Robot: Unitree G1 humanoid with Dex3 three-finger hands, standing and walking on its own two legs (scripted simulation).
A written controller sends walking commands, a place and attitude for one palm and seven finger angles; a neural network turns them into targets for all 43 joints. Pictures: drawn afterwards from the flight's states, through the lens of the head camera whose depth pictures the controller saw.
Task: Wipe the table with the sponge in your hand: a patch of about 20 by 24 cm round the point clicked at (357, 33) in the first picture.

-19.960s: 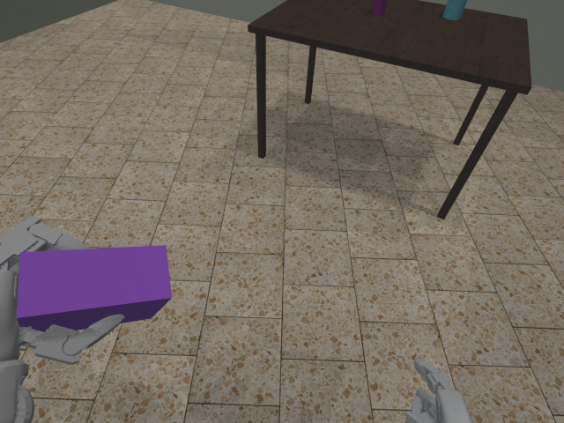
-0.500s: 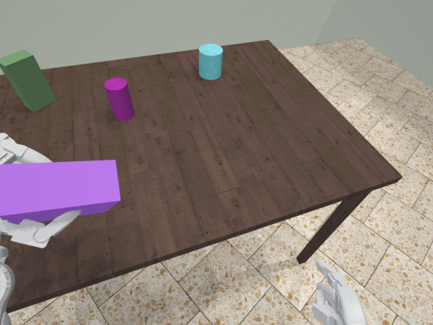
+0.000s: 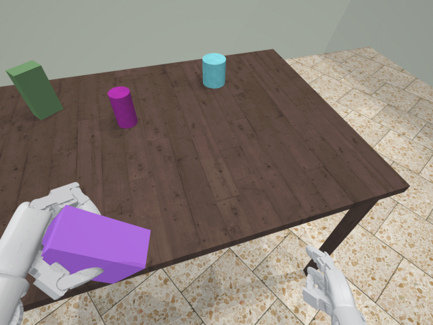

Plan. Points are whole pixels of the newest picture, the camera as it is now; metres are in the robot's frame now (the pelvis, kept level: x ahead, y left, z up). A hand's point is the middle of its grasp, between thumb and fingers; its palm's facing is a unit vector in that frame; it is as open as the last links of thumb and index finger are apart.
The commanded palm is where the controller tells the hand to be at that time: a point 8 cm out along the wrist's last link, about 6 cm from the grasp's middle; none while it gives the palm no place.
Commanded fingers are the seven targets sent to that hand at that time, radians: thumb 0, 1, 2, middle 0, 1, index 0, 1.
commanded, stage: turn the palm down, sponge in hand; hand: left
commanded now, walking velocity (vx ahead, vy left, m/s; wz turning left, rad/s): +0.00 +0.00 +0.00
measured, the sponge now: (106, 252) +0.20 +0.20 +0.09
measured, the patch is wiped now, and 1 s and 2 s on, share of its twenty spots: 0.00 0.00 0.00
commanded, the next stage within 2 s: move the sponge above the wiping area in 1.84 s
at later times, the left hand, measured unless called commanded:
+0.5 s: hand (68, 220) +0.20 +0.22 +0.17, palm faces +0.26 -0.49 -0.83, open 9.7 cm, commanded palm +0.17 +0.26 +0.19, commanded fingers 0.00 0.10 1.30 -1.20 -1.60 -1.20 -1.60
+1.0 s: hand (16, 219) +0.20 +0.30 +0.16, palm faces +0.27 -0.21 -0.94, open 9.7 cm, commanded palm +0.17 +0.27 +0.20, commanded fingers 0.00 0.10 1.30 -1.20 -1.60 -1.20 -1.60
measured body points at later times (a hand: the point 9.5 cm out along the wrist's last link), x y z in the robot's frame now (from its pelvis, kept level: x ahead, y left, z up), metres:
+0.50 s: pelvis +0.00 -0.05 -0.01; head +0.00 -0.07 +0.44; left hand +0.18 +0.24 +0.22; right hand +0.19 -0.29 -0.10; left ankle +0.01 +0.12 -0.73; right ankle -0.01 -0.13 -0.73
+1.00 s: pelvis +0.00 -0.01 +0.00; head -0.01 -0.05 +0.45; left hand +0.18 +0.31 +0.21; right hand +0.23 -0.22 -0.08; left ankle +0.01 +0.12 -0.73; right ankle -0.01 -0.13 -0.73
